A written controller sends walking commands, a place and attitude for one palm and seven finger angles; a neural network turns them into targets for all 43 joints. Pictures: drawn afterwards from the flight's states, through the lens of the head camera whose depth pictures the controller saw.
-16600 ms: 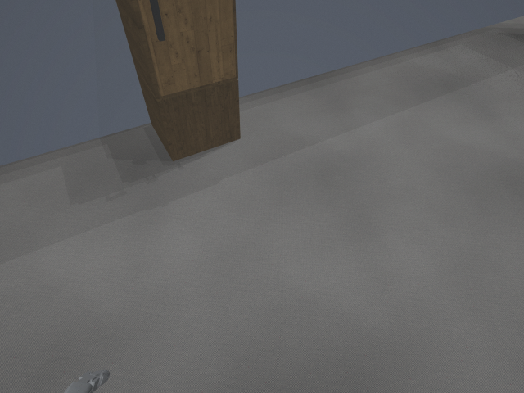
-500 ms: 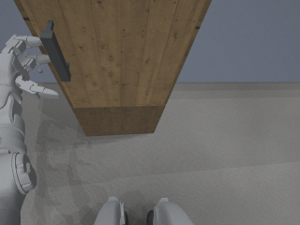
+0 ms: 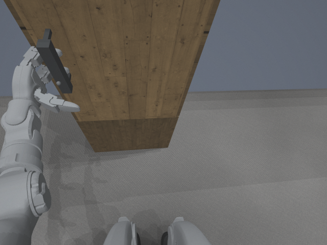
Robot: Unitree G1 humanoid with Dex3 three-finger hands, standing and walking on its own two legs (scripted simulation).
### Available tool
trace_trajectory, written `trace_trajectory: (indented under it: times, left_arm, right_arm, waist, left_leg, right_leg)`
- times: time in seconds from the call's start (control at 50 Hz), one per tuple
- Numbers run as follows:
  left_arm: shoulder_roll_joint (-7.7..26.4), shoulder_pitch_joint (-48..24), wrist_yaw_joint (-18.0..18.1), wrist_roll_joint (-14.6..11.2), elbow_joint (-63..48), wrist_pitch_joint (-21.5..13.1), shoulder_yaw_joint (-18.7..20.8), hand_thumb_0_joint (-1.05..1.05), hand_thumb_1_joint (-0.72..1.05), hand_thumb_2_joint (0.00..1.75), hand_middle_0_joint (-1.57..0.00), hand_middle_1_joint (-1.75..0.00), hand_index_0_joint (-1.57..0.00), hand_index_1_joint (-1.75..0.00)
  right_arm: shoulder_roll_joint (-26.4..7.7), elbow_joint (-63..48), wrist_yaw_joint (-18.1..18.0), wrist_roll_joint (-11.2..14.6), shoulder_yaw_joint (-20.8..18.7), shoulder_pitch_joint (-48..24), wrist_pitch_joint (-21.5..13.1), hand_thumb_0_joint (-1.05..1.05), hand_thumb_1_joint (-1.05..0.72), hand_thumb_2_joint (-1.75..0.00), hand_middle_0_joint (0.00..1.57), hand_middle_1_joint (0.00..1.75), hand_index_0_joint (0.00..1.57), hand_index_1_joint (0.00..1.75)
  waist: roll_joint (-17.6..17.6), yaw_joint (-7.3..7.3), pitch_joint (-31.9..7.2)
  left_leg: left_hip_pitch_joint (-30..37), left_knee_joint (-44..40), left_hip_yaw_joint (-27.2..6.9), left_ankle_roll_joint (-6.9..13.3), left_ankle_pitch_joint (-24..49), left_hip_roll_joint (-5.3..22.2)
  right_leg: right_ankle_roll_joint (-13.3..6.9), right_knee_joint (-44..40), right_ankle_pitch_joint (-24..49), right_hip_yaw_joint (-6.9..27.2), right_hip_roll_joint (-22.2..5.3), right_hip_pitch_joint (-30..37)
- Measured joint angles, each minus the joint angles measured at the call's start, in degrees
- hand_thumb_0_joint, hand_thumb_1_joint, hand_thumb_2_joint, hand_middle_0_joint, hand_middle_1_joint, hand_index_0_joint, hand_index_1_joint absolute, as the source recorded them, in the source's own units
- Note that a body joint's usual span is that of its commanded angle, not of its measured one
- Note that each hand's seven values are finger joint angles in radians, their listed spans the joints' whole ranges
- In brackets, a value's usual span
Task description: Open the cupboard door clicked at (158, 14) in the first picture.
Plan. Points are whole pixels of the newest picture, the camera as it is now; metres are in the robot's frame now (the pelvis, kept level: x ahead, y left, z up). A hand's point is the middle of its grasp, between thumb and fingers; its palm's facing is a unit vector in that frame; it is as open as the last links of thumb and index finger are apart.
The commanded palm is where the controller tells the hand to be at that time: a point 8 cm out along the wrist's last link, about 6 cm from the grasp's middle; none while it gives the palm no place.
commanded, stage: slide the fingers in behind the handle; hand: left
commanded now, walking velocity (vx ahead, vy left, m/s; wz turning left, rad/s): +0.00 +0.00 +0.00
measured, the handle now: (58, 63) +0.54 +0.23 +0.07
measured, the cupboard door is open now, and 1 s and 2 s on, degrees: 0 2 12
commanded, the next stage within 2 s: close the thumb around the handle in 0.68 s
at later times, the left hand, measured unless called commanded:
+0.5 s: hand (65, 87) +0.47 +0.21 +0.06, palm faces +0.04 -1.00 -0.02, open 14.1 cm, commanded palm +0.45 +0.25 +0.06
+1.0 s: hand (66, 84) +0.48 +0.20 +0.06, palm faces +0.02 -1.00 -0.02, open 12.7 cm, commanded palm +0.45 +0.25 +0.06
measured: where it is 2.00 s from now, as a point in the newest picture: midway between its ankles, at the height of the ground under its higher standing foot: outside the picture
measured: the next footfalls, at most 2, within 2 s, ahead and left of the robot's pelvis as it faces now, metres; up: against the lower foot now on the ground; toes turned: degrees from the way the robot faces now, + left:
none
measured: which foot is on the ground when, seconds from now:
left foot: down 0.00-1.00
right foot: down 0.00-1.00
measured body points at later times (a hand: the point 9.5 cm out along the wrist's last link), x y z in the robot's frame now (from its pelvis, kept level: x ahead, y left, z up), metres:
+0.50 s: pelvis +0.00 -0.01 +0.00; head +0.11 +0.01 +0.43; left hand +0.46 +0.26 +0.07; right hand +0.03 -0.28 -0.11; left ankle +0.02 +0.07 -0.67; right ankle +0.00 -0.10 -0.67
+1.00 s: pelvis +0.00 -0.01 +0.00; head +0.12 +0.02 +0.43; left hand +0.47 +0.26 +0.07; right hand +0.02 -0.27 -0.11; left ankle +0.02 +0.07 -0.67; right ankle +0.00 -0.10 -0.67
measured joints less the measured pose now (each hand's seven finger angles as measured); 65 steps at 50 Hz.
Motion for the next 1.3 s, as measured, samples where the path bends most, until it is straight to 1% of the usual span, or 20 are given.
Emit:
trace_trajectory:
  times: [0.08,0.18,0.24,0.36,0.54,0.64,0.76,0.88,0.96,1.04,1.3]
  left_arm:
    - [-0.69,0.28,0.21,-0.32,-0.59,-1.2,-0.67,-0.02,-0.5,0.3,-0.3,-1.2,-0.3,-1.2]
    - [-1.16,-0.47,0.26,-0.44,0.87,-0.49,-1.44,-0.02,-0.5,0.3,-0.3,-1.2,-0.3,-1.2]
    - [-1.27,-0.86,0.98,-0.31,1.14,-0.08,-1.61,-0.02,-0.5,0.3,-0.3,-1.2,-0.3,-1.2]
    - [-2.0,-0.36,2.64,-0.23,0.21,-1.0,-1.73,-0.02,-0.5,0.3,-0.29,-1.2,-0.27,-1.2]
    - [-2.7,1.85,1.95,-0.69,-0.63,-1.5,-2.26,-0.02,-0.5,0.3,-0.29,-1.2,-0.26,-1.2]
    - [-2.74,0.97,1.97,-0.71,0.5,-1.84,-2.52,-0.02,-0.5,0.3,-0.29,-1.2,-0.27,-1.2]
    - [-2.02,-1.0,1.53,-0.38,1.49,-2.08,-2.27,-0.02,-0.5,0.3,-0.3,-1.2,-0.28,-1.2]
    - [-1.83,-1.38,1.16,-0.35,1.6,-1.39,-1.93,-0.02,-0.47,0.32,-0.3,-1.2,-0.29,-1.2]
    - [-1.78,-0.82,1.27,-0.14,1.01,-0.96,-1.58,-0.02,-0.36,0.36,-0.31,-1.21,-0.3,-1.21]
    - [-2.48,-0.29,1.75,-0.35,0.3,-1.48,-2.04,-0.02,-0.2,0.43,-0.32,-1.23,-0.31,-1.23]
    - [-3.21,-0.54,3.37,-0.06,0.71,-1.77,-2.97,0.0,0.48,0.72,-0.37,-1.31,-0.35,-1.3]
  right_arm:
    - [0.11,0.45,0.14,0.02,-0.2,-0.15,-0.14,0.01,-0.9,-0.9,0.2,0.3,0.2,0.3]
    - [-0.03,0.65,0.1,0.25,-0.16,-0.54,-0.15,0.01,-0.9,-0.9,0.2,0.3,0.2,0.3]
    - [-0.09,0.41,0.0,0.21,-0.26,-0.72,-0.47,0.01,-0.9,-0.9,0.2,0.3,0.2,0.3]
    - [-0.12,0.92,0.3,-0.06,-0.65,-0.83,-1.02,0.01,-0.9,-0.9,0.2,0.3,0.2,0.3]
    - [0.1,1.52,0.3,0.31,-0.71,-0.7,-0.87,0.01,-0.9,-0.9,0.2,0.3,0.2,0.3]
    - [0.08,1.73,0.12,0.31,-0.58,-1.11,-1.21,0.01,-0.9,-0.9,0.2,0.3,0.2,0.3]
    - [0.02,1.62,-0.11,0.23,-0.44,-1.63,-1.67,0.01,-0.9,-0.9,0.2,0.3,0.2,0.3]
    - [-0.18,1.31,-0.08,0.16,-0.4,-1.26,-1.5,0.01,-0.9,-0.9,0.2,0.3,0.2,0.3]
    - [-0.13,0.99,-0.09,0.14,-0.4,-0.79,-1.32,0.01,-0.9,-0.9,0.2,0.3,0.2,0.3]
    - [-0.05,1.23,0.06,0.08,-0.53,-0.34,-1.26,0.01,-0.9,-0.9,0.2,0.3,0.2,0.3]
    - [0.13,1.49,0.36,-0.08,-0.69,-0.34,-1.04,0.01,-0.9,-0.9,0.2,0.3,0.2,0.3]
  waist:
    - [-0.04,0.32,-0.17]
    - [0.0,0.38,-0.32]
    - [-0.01,0.28,-0.14]
    - [-0.06,0.65,-0.16]
    - [0.02,1.0,-0.44]
    - [0.08,1.03,-0.27]
    - [-0.05,0.64,-0.08]
    - [0.08,0.54,-0.23]
    - [0.1,0.43,-0.27]
    - [0.23,0.62,-0.39]
    - [0.38,0.74,-0.43]
  left_leg:
    - [0.11,0.12,-0.12,-0.25,-0.03,0.03]
    - [0.17,0.23,-0.35,-0.45,0.03,-0.04]
    - [-0.04,0.31,-0.45,-0.57,0.13,-0.07]
    - [-0.39,0.49,-0.43,-0.77,0.15,-0.04]
    - [0.99,-0.02,-0.59,-0.92,0.03,0.0]
    - [0.97,0.09,-0.77,-0.87,0.09,-0.15]
    - [-0.1,0.65,-0.77,-0.77,0.13,-0.22]
    - [-0.59,0.79,-0.47,-0.58,0.09,-0.2]
    - [-0.51,0.69,-0.27,-0.46,0.06,-0.15]
    - [-0.27,0.6,-0.22,-0.36,0.0,-0.19]
    - [0.0,0.41,-0.17,-0.07,0.12,-0.49]
  right_leg:
    - [-0.24,0.28,-0.16,-0.12,0.04,0.06]
    - [-0.48,0.58,-0.31,-0.35,-0.02,0.1]
    - [-0.61,0.79,-0.32,-0.47,-0.06,-0.12]
    - [-0.81,1.19,-0.42,-0.46,-0.04,-0.6]
    - [-0.93,0.56,-0.49,-0.52,0.08,0.85]
    - [-0.9,0.64,-0.52,-0.7,-0.06,0.92]
    - [-0.84,1.26,-0.54,-0.75,-0.16,-0.14]
    - [-0.63,1.44,-0.49,-0.45,-0.16,-0.74]
    - [-0.51,1.31,-0.41,-0.23,-0.11,-0.71]
    - [-0.38,1.13,-0.4,-0.16,-0.13,-0.44]
    - [-0.05,0.92,-0.3,-0.08,-0.4,-0.09]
